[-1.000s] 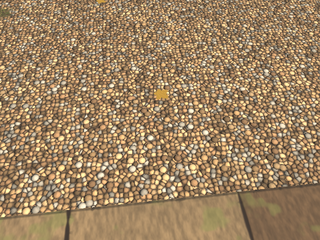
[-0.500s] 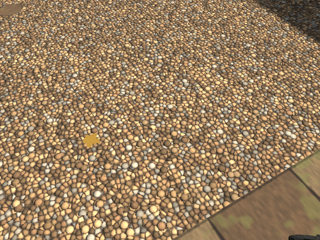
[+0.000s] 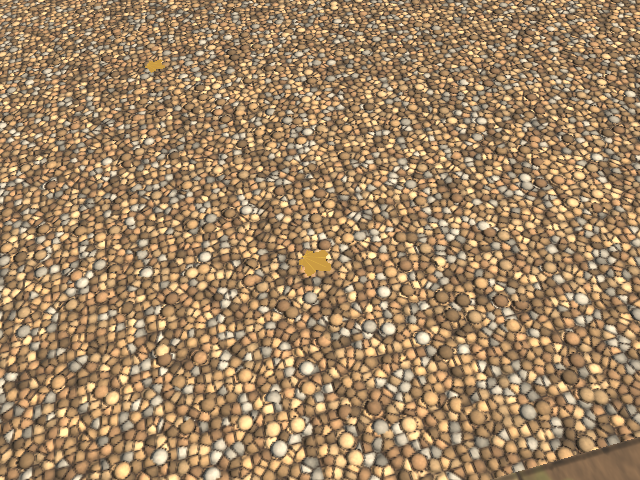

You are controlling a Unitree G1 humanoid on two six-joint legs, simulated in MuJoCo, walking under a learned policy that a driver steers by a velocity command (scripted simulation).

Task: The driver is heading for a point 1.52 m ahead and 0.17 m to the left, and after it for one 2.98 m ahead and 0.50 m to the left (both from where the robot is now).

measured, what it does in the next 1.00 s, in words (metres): walks ahead, turning left: left foot, then right foot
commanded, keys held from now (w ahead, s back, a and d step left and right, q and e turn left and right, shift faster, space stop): q+shift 0.38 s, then w+q+shift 0.10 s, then w+shift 0.02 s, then w+e+shift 0.50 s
